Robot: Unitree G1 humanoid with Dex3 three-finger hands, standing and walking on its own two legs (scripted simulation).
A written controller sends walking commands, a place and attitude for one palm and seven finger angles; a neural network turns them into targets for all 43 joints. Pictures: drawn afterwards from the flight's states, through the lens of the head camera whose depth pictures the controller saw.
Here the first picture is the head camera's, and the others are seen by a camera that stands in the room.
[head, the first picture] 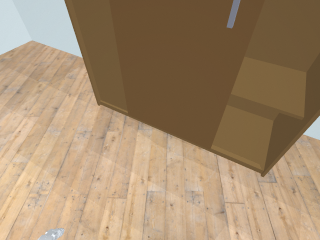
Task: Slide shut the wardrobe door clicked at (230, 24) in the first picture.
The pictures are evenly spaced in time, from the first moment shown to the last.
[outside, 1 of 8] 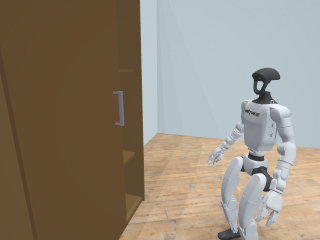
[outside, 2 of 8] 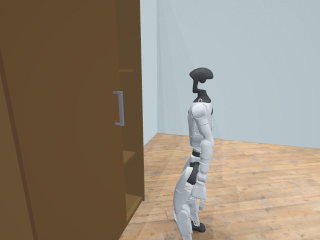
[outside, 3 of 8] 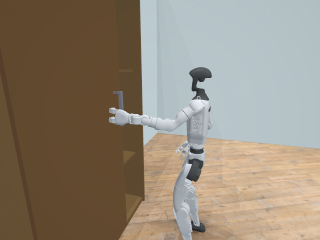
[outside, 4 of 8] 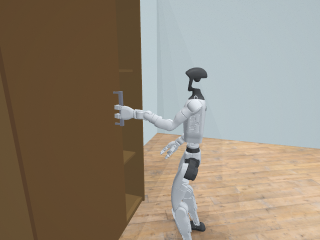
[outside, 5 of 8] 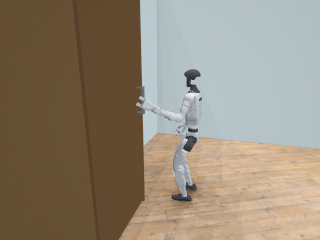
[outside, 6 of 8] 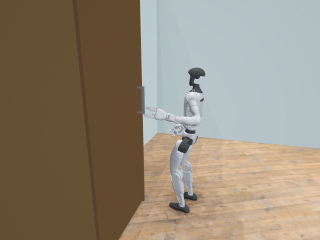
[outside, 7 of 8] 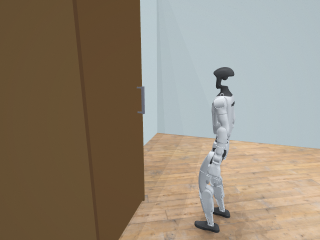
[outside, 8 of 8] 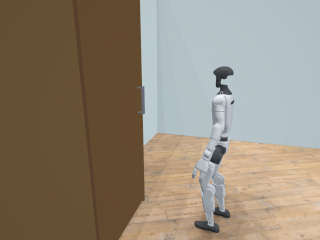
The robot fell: no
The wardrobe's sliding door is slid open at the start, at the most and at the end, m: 0.37 0.37 0.00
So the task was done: yes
